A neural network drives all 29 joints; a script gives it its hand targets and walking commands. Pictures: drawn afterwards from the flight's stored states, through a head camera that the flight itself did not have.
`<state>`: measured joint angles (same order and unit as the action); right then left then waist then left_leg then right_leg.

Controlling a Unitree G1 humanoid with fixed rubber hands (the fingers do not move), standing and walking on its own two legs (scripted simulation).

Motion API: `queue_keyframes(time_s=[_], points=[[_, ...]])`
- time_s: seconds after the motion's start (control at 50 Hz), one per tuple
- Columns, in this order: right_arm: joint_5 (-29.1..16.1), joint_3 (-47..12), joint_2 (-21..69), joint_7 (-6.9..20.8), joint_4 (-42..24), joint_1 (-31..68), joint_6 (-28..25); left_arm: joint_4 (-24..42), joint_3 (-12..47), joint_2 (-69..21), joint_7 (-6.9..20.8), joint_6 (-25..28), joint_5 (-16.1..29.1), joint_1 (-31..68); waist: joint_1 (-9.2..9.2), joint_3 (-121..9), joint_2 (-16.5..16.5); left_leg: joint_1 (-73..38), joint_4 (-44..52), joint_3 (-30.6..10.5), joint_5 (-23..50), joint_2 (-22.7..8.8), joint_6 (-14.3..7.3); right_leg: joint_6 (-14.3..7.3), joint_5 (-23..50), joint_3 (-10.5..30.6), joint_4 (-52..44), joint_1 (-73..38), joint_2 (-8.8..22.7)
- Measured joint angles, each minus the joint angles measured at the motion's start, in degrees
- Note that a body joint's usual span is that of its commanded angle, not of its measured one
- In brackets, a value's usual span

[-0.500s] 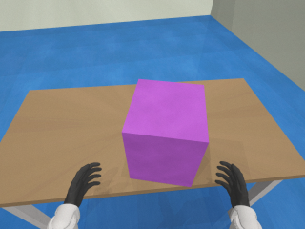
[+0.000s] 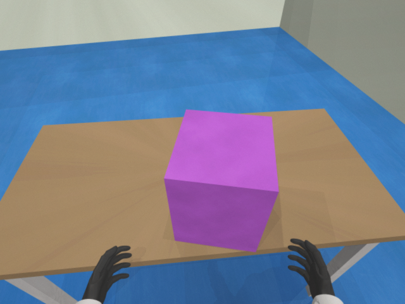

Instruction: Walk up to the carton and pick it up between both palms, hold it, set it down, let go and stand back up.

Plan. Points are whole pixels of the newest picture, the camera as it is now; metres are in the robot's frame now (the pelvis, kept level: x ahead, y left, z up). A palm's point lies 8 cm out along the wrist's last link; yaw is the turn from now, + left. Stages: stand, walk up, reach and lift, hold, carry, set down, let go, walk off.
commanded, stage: set down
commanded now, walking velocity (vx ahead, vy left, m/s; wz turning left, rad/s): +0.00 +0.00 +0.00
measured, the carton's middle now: (221, 181) +0.39 -0.02 +0.01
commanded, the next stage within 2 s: let go in 0.82 s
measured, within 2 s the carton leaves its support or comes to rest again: neither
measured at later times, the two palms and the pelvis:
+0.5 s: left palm (97, 302) +0.16 +0.23 -0.06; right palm (324, 298) +0.16 -0.21 -0.07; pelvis +0.01 +0.00 +0.00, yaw +0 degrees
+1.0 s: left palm out of the picture +0.15 +0.22 -0.08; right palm out of the picture +0.15 -0.22 -0.08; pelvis +0.00 -0.01 +0.00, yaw -1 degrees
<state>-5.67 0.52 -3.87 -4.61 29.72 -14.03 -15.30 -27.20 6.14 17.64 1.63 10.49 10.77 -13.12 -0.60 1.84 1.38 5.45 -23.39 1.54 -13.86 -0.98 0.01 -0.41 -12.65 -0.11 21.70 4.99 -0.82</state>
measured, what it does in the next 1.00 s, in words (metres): stands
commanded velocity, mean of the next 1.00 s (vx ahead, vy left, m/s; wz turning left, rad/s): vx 0.00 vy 0.00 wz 0.00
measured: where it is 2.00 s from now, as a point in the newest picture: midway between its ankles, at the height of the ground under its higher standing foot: outside the picture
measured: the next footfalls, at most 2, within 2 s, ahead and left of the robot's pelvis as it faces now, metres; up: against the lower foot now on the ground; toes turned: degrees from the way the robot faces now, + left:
none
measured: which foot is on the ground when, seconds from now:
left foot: down 0.00-1.00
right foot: down 0.00-1.00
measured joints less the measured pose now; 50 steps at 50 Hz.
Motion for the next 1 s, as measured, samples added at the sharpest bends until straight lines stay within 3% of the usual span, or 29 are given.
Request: queue_keyframes(time_s=[0.44, 1.0], points=[[2.1, -0.4, -2.7, 2.6, 4.7, -0.9, 1.9, -0.2, -3.2, -1.8, -0.5, -8.1, -4.4, -1.4, -0.63, 0.9, 0.0, -1.2, 2.0, 0.4, 0.3, -0.3, 0.4, -0.3, -0.1, 0.5, -1.0, -0.5, -0.3], [6.8, 1.2, -4.4, 5.5, 12.8, 3.5, 3.8, -3.6, -5.1, -4.2, -2.3, -16.4, -8.7, 1.6, -0.12, 2.0, 0.1, -0.3, 1.4, 0.7, 0.6, -0.6, 0.7, -0.6, 0.0, 0.5, 0.1, 0.7, -0.5]])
